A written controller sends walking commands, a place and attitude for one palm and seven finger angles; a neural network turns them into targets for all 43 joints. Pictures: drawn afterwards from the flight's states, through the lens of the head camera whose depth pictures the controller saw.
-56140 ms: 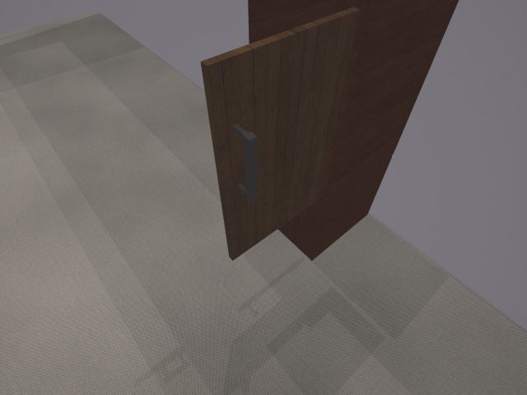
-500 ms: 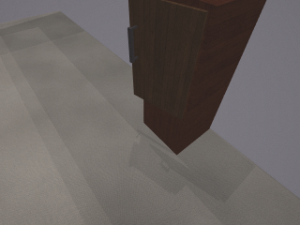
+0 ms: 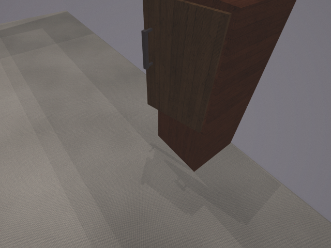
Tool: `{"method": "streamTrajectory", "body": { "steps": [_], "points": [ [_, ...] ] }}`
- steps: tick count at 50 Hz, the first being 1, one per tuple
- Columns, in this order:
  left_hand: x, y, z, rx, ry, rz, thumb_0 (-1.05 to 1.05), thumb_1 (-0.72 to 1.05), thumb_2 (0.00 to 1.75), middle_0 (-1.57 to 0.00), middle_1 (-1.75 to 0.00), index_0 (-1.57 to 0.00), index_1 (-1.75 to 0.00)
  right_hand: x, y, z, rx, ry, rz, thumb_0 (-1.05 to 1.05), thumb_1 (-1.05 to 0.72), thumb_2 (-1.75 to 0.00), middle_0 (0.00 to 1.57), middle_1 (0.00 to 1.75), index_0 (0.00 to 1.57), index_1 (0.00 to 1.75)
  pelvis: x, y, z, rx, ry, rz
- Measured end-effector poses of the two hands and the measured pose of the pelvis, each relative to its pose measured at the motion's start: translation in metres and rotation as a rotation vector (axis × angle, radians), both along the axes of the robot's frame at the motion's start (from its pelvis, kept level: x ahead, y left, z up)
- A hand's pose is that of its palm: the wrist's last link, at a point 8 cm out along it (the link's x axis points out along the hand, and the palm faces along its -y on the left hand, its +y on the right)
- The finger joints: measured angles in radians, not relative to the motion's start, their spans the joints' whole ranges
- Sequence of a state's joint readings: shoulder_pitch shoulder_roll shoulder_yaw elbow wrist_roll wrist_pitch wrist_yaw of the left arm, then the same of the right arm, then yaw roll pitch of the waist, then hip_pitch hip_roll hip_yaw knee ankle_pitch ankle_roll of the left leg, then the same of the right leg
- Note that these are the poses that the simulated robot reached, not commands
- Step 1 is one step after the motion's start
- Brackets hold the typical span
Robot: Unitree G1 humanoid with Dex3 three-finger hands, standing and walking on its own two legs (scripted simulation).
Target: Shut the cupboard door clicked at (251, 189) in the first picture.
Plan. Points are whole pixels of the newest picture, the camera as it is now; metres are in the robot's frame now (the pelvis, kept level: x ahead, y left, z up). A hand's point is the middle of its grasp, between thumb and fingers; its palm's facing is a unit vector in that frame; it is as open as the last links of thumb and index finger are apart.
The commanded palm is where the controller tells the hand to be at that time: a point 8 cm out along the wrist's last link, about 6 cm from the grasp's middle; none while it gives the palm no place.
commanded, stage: walk to a spot facing it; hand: left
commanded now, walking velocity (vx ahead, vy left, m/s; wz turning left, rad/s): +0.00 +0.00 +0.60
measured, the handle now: (148, 49) +0.90 +0.12 +0.03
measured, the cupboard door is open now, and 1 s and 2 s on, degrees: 14 14 14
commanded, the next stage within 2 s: none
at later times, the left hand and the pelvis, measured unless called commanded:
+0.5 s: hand out of the picture +0.03 +0.25 -0.18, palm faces +0.25 -0.94 -0.24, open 7.4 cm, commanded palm none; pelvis -0.01 +0.03 -0.01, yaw +15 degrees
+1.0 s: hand out of the picture -0.05 +0.17 -0.16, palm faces +0.53 -0.80 -0.29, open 7.4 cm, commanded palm none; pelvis +0.01 -0.04 +0.00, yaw +35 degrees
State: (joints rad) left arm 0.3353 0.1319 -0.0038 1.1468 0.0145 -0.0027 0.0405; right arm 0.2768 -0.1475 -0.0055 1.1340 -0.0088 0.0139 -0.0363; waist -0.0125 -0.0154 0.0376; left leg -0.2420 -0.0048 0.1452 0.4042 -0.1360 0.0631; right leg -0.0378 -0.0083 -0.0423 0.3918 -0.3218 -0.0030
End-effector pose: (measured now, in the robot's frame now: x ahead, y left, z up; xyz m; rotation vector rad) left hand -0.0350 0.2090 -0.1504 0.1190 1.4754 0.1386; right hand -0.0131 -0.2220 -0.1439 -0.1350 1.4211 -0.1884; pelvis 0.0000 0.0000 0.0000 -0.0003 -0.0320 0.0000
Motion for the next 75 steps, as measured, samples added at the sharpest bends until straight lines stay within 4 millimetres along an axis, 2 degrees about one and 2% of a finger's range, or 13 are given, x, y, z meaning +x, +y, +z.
{"method": "streamTrajectory", "body": {
  "steps": [6,10,18,28,35,40,49,54,59,63,66,70,75],
  "points": [
    [0.002,0.007,-0.004,0.024,-0.028,0.059,0.0,0.91,0.9,-0.2,-0.3,-0.2,-0.3,0.0,0.0,-0.008,0.013,0.044,0.044,0.01,-0.9,-0.9,0.2,0.3,0.2,0.3,-0.005,-0.001,-0.007,-0.007,0.015,0.058],
    [0.0,0.017,-0.01,0.044,-0.048,0.106,0.0,0.91,0.9,-0.2,-0.3,-0.2,-0.3,0.011,-0.002,-0.012,0.007,0.058,0.085,0.01,-0.9,-0.9,0.2,0.3,0.2,0.3,-0.006,0.001,-0.014,-0.023,0.016,0.107],
    [0.009,0.053,-0.033,0.052,-0.094,0.18,0.0,0.91,0.9,-0.2,-0.3,-0.2,-0.3,0.077,0.004,-0.011,-0.065,-0.062,0.206,0.01,-0.9,-0.9,0.2,0.3,0.2,0.3,-0.002,0.023,-0.031,-0.014,0.009,0.199],
    [0.057,0.092,0.012,0.131,-0.287,0.201,0.0,0.91,0.9,-0.2,-0.3,-0.2,-0.3,0.124,0.015,0.013,-0.072,-0.147,0.34,0.01,-0.9,-0.9,0.2,0.3,0.2,0.3,-0.011,0.026,-0.006,-0.039,0.056,0.288],
    [0.063,0.085,0.027,0.174,-0.355,0.255,0.0,0.91,0.9,-0.2,-0.3,-0.19,-0.3,0.146,0.006,0.015,-0.05,-0.151,0.409,0.01,-0.9,-0.9,0.2,0.3,0.2,0.3,-0.007,0.006,-0.003,-0.048,0.065,0.38],
    [0.042,0.059,0.029,0.205,-0.348,0.319,0.0,0.91,0.9,-0.2,-0.3,-0.2,-0.3,0.166,-0.012,0.001,-0.025,-0.136,0.459,0.01,-0.9,-0.9,0.2,0.3,0.2,0.3,-0.001,-0.018,-0.009,-0.031,0.075,0.451],
    [-0.037,-0.001,0.028,0.194,-0.175,0.491,0.0,0.91,0.9,-0.2,-0.3,-0.2,-0.3,0.203,-0.012,0.0,0.007,-0.113,0.584,0.01,-0.9,-0.9,0.2,0.3,0.2,0.3,0.008,-0.035,-0.002,0.006,0.055,0.584],
    [-0.071,-0.023,0.019,0.165,-0.148,0.605,0.0,0.91,0.9,-0.2,-0.3,-0.2,-0.3,0.224,0.015,0.001,0.006,-0.096,0.7,0.01,-0.9,-0.9,0.2,0.3,0.2,0.3,0.008,-0.033,-0.005,0.008,0.052,0.671],
    [-0.114,-0.035,-0.001,0.125,-0.107,0.722,0.0,0.91,0.9,-0.2,-0.3,-0.2,-0.3,0.252,0.071,0.005,0.009,-0.165,0.836,0.01,-0.91,-0.9,0.2,0.3,0.2,0.3,0.001,-0.02,-0.013,-0.007,0.05,0.746],
    [-0.147,-0.033,-0.019,0.09,-0.063,0.791,0.0,0.91,0.9,-0.2,-0.3,-0.2,-0.3,0.269,0.119,0.014,0.022,-0.281,0.927,0.01,-0.9,-0.9,0.2,0.3,0.2,0.3,-0.007,-0.006,-0.022,-0.009,0.044,0.779],
    [-0.152,-0.022,-0.015,0.085,-0.06,0.807,0.0,0.91,0.9,-0.2,-0.3,-0.2,-0.3,0.269,0.136,0.028,0.026,-0.333,0.953,0.01,-0.9,-0.9,0.2,0.3,0.2,0.3,-0.007,0.004,-0.015,-0.029,0.033,0.799],
    [-0.136,0.009,-0.001,0.119,-0.156,0.819,0.01,0.91,0.9,-0.2,-0.3,-0.2,-0.3,0.26,0.142,0.036,0.021,-0.319,0.972,0.01,-0.9,-0.9,0.2,0.3,0.2,0.3,-0.004,0.015,-0.004,-0.04,0.02,0.842],
    [-0.102,0.049,0.018,0.186,-0.278,0.819,0.01,0.91,0.9,-0.2,-0.3,-0.19,-0.3,0.248,0.133,0.033,0.014,-0.23,0.968,0.01,-0.9,-0.9,0.2,0.3,0.2,0.3,0.011,0.028,0.003,-0.036,0.017,0.889]
  ]
}}
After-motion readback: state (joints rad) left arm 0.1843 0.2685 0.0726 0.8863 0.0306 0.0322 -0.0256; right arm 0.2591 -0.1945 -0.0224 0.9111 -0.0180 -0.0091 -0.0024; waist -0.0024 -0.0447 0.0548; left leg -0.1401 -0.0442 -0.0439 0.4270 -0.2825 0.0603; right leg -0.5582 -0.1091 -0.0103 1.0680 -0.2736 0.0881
